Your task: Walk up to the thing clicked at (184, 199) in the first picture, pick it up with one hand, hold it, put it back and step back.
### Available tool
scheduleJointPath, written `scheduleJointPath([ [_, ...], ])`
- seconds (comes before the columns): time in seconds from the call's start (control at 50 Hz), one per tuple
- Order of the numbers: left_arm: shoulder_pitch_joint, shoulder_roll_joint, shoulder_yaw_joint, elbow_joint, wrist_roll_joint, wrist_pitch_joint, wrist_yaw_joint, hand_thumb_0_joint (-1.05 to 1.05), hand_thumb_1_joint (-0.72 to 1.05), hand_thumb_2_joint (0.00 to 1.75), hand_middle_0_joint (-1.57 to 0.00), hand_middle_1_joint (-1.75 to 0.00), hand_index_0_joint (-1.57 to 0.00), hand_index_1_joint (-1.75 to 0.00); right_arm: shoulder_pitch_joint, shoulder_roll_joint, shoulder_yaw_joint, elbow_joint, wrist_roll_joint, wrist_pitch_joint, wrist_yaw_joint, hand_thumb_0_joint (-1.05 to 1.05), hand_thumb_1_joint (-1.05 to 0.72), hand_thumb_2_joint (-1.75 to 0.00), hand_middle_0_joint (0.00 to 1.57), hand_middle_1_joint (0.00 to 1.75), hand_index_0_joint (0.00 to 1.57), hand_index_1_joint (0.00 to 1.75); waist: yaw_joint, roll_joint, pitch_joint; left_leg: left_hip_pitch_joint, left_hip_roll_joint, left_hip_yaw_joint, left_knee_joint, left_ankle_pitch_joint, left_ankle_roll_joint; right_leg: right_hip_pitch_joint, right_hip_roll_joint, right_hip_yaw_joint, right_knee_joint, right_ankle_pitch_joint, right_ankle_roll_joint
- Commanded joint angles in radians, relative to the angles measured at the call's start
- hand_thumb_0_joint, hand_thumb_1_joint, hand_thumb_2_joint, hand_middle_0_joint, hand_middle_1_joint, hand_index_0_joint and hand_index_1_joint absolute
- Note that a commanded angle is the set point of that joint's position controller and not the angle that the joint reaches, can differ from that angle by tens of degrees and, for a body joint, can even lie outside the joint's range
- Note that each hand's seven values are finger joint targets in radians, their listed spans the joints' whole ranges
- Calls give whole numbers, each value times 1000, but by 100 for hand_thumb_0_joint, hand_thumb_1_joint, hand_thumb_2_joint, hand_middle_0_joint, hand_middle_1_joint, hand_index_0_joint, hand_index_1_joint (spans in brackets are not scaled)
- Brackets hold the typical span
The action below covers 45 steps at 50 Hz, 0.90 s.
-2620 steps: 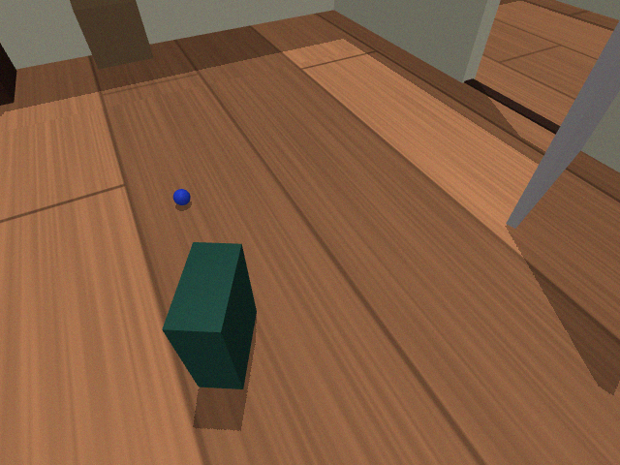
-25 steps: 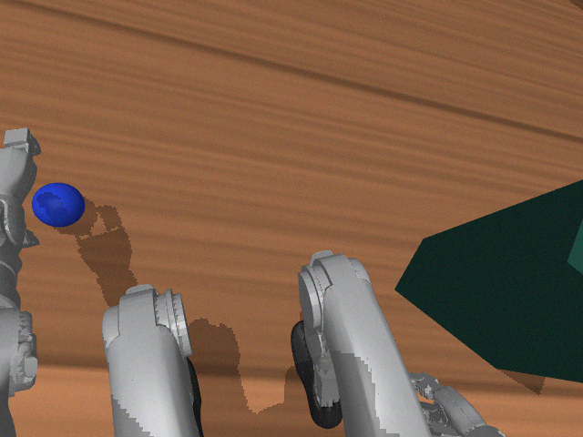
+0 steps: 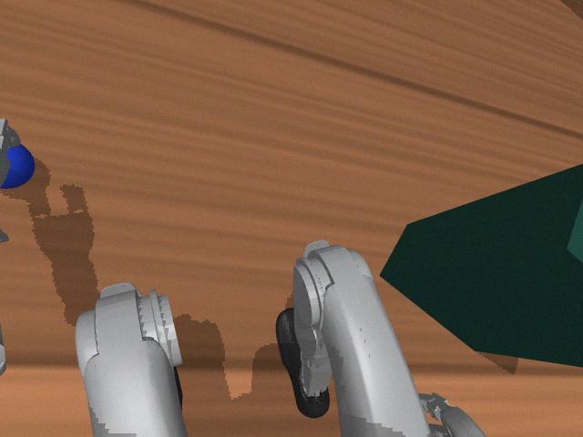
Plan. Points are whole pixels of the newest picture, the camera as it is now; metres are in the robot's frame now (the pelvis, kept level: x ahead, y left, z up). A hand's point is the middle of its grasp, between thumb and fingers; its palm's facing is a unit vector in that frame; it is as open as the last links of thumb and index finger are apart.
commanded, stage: home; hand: left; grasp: from above
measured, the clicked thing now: (3, 163) +0.55 +0.35 -0.28
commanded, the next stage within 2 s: none
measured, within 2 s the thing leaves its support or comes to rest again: rests again in 0.12 s
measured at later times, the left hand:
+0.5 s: hand out of the picture +0.36 +0.30 +0.01, palm faces -0.30 -0.55 -0.78, open 8.5 cm
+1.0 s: hand out of the picture +0.25 +0.23 +0.23, palm faces +0.13 -0.94 -0.33, open 7.4 cm
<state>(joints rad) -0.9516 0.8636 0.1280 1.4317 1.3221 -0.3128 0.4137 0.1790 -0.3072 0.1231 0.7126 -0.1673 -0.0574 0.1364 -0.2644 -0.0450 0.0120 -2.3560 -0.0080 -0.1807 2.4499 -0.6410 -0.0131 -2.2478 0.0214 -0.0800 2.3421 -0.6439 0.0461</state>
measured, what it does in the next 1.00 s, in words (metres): rises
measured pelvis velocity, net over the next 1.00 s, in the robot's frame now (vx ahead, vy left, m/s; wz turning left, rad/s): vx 0.04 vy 0.00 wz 0.15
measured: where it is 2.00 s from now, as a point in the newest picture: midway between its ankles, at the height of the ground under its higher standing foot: (241, 405)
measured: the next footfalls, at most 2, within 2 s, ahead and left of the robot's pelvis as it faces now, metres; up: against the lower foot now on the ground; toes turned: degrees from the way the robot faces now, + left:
none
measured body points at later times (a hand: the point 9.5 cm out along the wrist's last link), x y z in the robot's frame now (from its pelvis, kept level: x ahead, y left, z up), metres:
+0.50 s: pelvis +0.01 +0.00 +0.13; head +0.20 +0.05 +0.54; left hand +0.37 +0.32 +0.06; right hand +0.17 -0.25 +0.01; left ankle +0.08 +0.13 -0.28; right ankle +0.11 -0.13 -0.28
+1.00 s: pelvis +0.04 +0.00 +0.31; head +0.14 +0.03 +0.75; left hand +0.24 +0.28 +0.25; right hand +0.26 -0.20 +0.22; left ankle +0.08 +0.13 -0.28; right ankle +0.11 -0.13 -0.28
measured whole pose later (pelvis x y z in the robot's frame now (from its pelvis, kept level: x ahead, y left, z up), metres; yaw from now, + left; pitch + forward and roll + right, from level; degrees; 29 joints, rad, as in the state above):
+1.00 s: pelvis +0.04 +0.00 +0.31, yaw +9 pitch +21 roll -4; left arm 0.19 0.29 0.05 0.11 0.03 0.36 0.07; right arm 0.16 -0.20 0.05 0.54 0.04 -0.12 -0.09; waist -0.06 0.04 -0.18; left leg -1.24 0.03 -0.08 1.43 -0.57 -0.02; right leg -1.17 -0.01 -0.05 1.37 -0.56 0.02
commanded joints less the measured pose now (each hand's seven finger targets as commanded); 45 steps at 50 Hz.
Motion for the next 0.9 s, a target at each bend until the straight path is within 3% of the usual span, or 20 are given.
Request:
scheduleJointPath([
  [0.0, -342, 297, 79, -271, -53, 73, 84, 0, -26, 93, -25, -75, -22, -75, 164, -272, -125, -24, 6, -19, -1, 0, -88, -89, 20, 30, 20, 30, 35, 571, -833, 721, 7, 106, -332, 150, 4, 235, 13, -105, -183, 187, -92],
  [0.02, -304, 280, 74, -278, -68, 96, 74, 0, -34, 89, -17, -83, -17, -83, 165, -266, -131, -22, 12, -18, 1, 0, -89, -89, 20, 30, 20, 30, 50, 575, -854, 734, 9, 115, -338, 170, 7, 253, 16, -99, -199, 204, -92],
  [0.06, -269, 237, 53, -283, -99, 133, 45, 0, -18, 88, -24, -67, -21, -67, 193, -259, -147, -13, 24, -16, 8, 0, -89, -90, 20, 30, 20, 30, 45, 514, -851, 696, 4, 126, -343, 172, 18, 293, 15, -88, -234, 216, -90],
  [0.14, -163, 166, 38, -385, -208, 191, -55, 0, 3, 82, -21, -50, -20, -52, 226, -243, -181, -14, 59, -7, 20, 0, -89, -90, 20, 30, 20, 30, 93, 457, -924, 739, 2, 129, -403, 192, 28, 394, 15, -70, -302, 226, -86],
  [0.22, 19, 61, 11, -551, -359, 238, -178, 0, 35, 83, -20, -40, -19, -41, 204, -218, -205, -56, 110, 17, 18, 0, -89, -90, 20, 30, 20, 30, 126, 336, -894, 740, 1, 112, -493, 162, 39, 476, 18, -54, -387, 211, -82],
  [0.28, 147, 2, 16, -691, -483, 267, -260, 0, 59, 89, -21, -37, -20, -37, 168, -194, -208, -95, 135, 32, 3, 0, -90, -90, 20, 30, 20, 30, 138, 238, -846, 713, 2, 113, -541, 150, 50, 557, 20, -36, -458, 212, -74],
  [0.34, 243, -73, -5, -843, -600, 287, -321, 0, 83, 90, -20, -30, -20, -30, 126, -167, -207, -127, 149, 36, -19, 0, -90, -90, 20, 30, 20, 30, 146, 179, -798, 701, 3, 125, -583, 131, 58, 625, 19, -14, -535, 204, -68],
  [0.36, 282, -72, 11, -882, -633, 293, -332, 0, 90, 90, -20, -30, -20, -30, 113, -164, -209, -137, 154, 36, -26, 0, -90, -90, 20, 30, 20, 30, 159, 165, -791, 710, 6, 125, -601, 122, 59, 653, 18, -8, -554, 196, -69],
  [0.4, 343, -102, 12, -970, -691, 303, -350, 0, 90, 90, -20, -30, -20, -30, 83, -154, -212, -156, 163, 34, -39, 0, -90, -90, 20, 30, 20, 30, 174, 174, -775, 760, 11, 119, -653, 100, 55, 670, 13, -1, -592, 170, -72],
  [0.44, 373, -140, 4, -1054, -748, 310, -363, 0, 90, 90, -20, -30, -20, -30, 58, -147, -213, -179, 170, 29, -53, 0, -90, -90, 20, 30, 20, 30, 171, 185, -735, 812, 17, 103, -716, 54, 52, 677, 8, 1, -635, 133, -73],
  [0.5, 447, -163, 21, -1130, -806, 329, -365, 0, 90, 90, -20, -30, -20, -30, 24, -146, -215, -200, 181, 20, -77, 0, -90, -90, 20, 30, 20, 30, 193, 215, -733, 926, 28, 86, -803, 31, 40, 694, 3, 5, -674, 114, -74],
  [0.56, 550, -232, 6, -1230, -884, 366, -363, 0, 90, 90, -20, -30, -20, -30, -8, -133, -213, -228, 188, 4, -101, 0, -90, -90, 20, 30, 20, 30, 194, 205, -726, 999, 27, 87, -874, 2, 38, 761, 1, 11, -748, 93, -71],
  [0.62, 643, -254, 14, -1316, -965, 416, -357, 0, 90, 90, -20, -30, -20, -30, -38, -122, -205, -242, 195, -15, -127, 0, -90, -90, 20, 30, 20, 30, 199, 199, -736, 1077, 22, 96, -928, 39, 36, 854, -5, 26, -819, 112, -69],
  [0.64, 676, -291, -12, -1328, -990, 432, -358, 0, 90, 91, -20, -30, -20, -30, -44, -118, -203, -246, 196, -20, -137, 0, -90, -90, 20, 30, 20, 30, 184, 198, -699, 1091, 23, 89, -957, 28, 34, 857, -4, 23, -837, 103, -69],
  [0.68, 747, -307, -4, -1343, -1042, 469, -353, 0, 90, 90, -20, -30, -20, -30, -57, -110, -198, -257, 202, -31, -154, 0, -90, -90, 20, 30, 20, 30, 188, 188, -648, 1131, 25, 83, -1009, 8, 33, 889, -5, 29, -890, 83, -67],
  [0.76, 860, -341, -3, -1441, -1157, 529, -345, 0, 90, 90, -20, -30, -20, -30, -69, -87, -181, -285, 206, -55, -183, 0, -90, -90, 20, 30, 20, 30, 191, 168, -635, 1237, 24, 88, -1094, 37, 35, 1018, -4, 40, -995, 101, -65],
  [0.82, 932, -375, -8, -1479, -1218, 568, -334, 0, 90, 90, -20, -30, -20, -30, -58, -70, -166, -290, 208, -74, -206, 0, -90, -90, 20, 30, 20, 30, 186, 165, -576, 1303, 25, 83, -1169, 43, 32, 1093, -5, 47, -1073, 104, -64],
  [0.86, 988, -416, -19, -1487, -1248, 591, -329, 0, 90, 90, -20, -30, -20, -30, -35, -59, -156, -284, 208, -86, -221, 0, -90, -90, 20, 30, 20, 30, 180, 159, -555, 1363, 28, 74, -1216, 119, 26, 1153, -5, 41, -1109, 164, -64],
  [0.88, 1018, -412, -3, -1497, -1264, 604, -324, 0, 90, 90, -20, -30, -20, -30, -25, -55, -152, -293, 209, -91, -229, 0, -90, -90, 20, 30, 20, 30, 188, 149, -545, 1383, 25, 76, -1237, 132, 28, 1189, -5, 41, -1140, 177, -64],
])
